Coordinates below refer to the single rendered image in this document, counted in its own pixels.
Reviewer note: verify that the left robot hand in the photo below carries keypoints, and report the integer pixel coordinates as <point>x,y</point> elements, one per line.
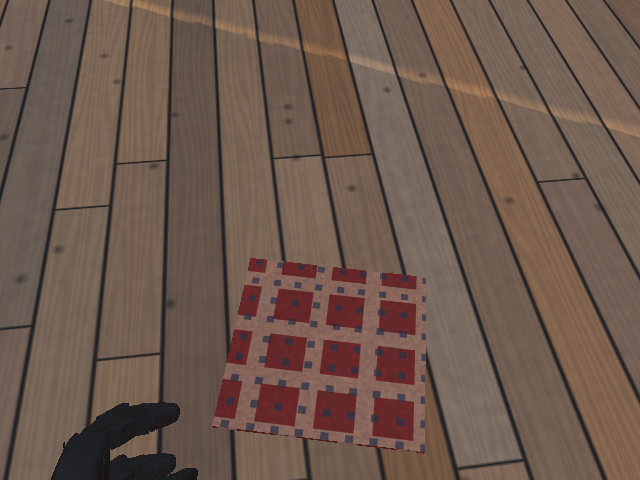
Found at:
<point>86,456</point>

